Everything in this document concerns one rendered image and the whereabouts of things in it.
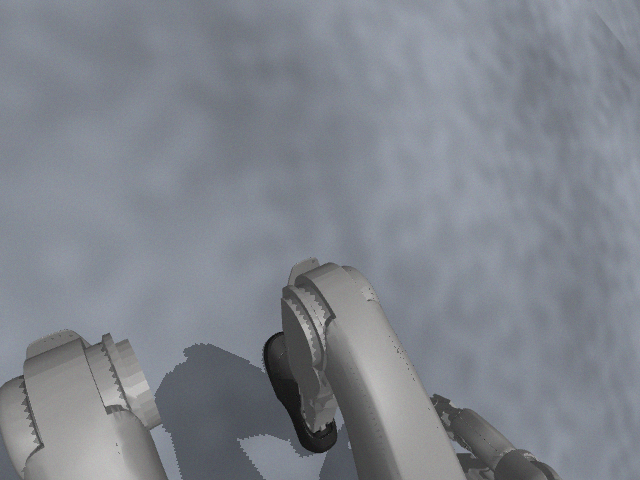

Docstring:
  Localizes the right robot hand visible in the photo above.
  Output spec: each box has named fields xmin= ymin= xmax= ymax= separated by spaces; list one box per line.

xmin=430 ymin=394 xmax=517 ymax=480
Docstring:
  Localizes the right robot arm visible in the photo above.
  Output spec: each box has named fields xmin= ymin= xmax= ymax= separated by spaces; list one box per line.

xmin=494 ymin=449 xmax=562 ymax=480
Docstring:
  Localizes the right robot foot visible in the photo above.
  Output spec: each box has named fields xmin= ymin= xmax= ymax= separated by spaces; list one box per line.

xmin=264 ymin=332 xmax=337 ymax=453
